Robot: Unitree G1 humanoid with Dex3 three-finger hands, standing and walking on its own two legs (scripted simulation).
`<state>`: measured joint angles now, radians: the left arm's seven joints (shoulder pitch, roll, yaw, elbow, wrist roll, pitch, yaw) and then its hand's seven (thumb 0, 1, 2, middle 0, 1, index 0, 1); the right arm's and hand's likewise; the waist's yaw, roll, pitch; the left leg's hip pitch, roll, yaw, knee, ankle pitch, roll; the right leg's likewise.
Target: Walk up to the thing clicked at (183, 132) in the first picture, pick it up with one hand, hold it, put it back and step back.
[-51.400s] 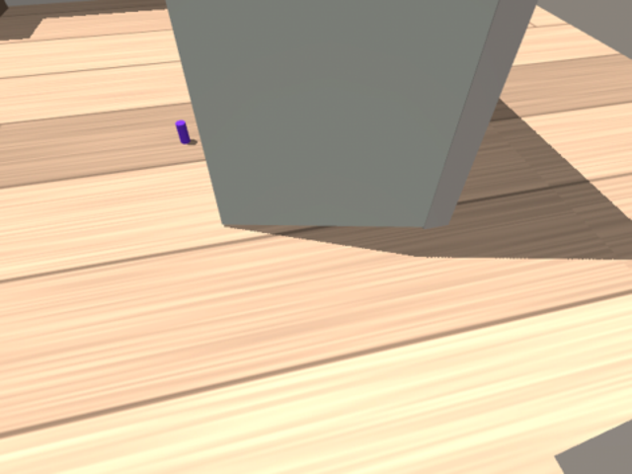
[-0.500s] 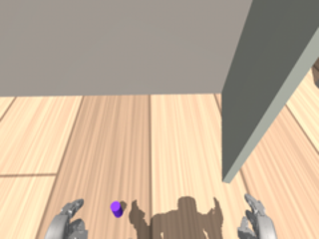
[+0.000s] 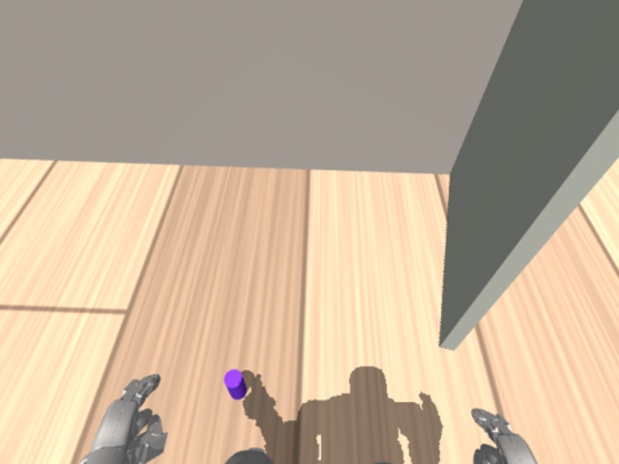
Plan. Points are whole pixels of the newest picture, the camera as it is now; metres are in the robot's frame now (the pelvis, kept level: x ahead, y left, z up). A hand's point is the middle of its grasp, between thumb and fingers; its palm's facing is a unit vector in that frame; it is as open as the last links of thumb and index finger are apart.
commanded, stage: stand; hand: left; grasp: from above
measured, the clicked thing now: (235, 384) +0.41 +0.22 -0.67
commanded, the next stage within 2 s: none
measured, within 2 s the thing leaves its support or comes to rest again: neither
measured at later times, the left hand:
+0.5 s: hand out of the picture +0.04 +0.24 -0.12, palm faces +0.05 -0.95 -0.32, open 7.4 cm
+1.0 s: hand out of the picture +0.04 +0.24 -0.11, palm faces +0.03 -0.94 -0.33, open 7.4 cm
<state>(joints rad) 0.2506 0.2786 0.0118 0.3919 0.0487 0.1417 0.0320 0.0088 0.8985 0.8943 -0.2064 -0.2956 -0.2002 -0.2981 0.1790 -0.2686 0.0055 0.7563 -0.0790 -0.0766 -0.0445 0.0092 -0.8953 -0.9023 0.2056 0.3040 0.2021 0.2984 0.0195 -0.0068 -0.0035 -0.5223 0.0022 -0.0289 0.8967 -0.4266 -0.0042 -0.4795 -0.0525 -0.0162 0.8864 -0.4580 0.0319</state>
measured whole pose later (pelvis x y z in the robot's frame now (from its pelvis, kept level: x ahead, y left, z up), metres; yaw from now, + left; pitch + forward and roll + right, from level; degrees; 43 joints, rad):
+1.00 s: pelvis -0.01 +0.00 +0.05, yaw +0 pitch -5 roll -1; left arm 0.16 0.30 0.04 1.14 0.03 0.00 0.02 0.00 0.90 0.89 -0.21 -0.30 -0.20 -0.30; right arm 0.16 -0.31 -0.03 1.13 -0.02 0.01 -0.01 0.00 -0.90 -0.90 0.20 0.30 0.20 0.30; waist 0.01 0.01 0.07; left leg -0.14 0.01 -0.03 0.39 -0.18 -0.01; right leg -0.08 -0.04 -0.04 0.36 -0.19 0.03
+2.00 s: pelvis +0.01 +0.00 +0.05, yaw +0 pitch -3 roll +0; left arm 0.12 0.32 0.03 1.15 0.02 0.00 0.00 0.00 0.90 0.89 -0.21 -0.30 -0.20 -0.30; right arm 0.11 -0.33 -0.01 1.14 -0.02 -0.01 -0.01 0.00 -0.90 -0.90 0.20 0.30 0.20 0.30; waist 0.00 0.01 0.07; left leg -0.12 0.01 -0.02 0.34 -0.18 -0.02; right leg -0.08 -0.04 -0.03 0.33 -0.20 0.03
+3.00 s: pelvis -0.08 +0.04 +0.03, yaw +0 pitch -1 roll -1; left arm 0.02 0.40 0.07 0.88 0.01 0.07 0.04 0.01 0.90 0.89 -0.20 -0.30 -0.20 -0.30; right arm 0.19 -0.34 -0.05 0.95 -0.04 0.04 0.00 0.00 -0.90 -0.90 0.20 0.30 0.20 0.30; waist -0.04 -0.06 0.20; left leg -0.28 -0.04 -0.01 0.65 -0.35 0.05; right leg -0.50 0.10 0.16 1.04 -0.52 -0.02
